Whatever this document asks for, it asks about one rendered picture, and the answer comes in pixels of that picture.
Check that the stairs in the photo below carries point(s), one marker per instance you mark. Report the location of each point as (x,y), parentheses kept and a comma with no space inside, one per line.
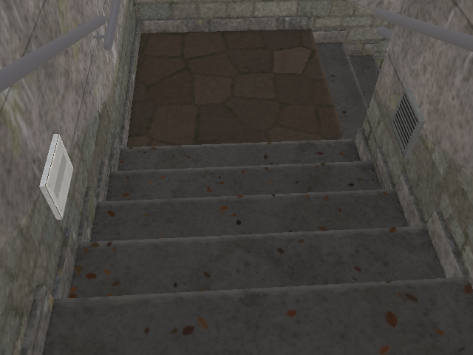
(352,80)
(271,248)

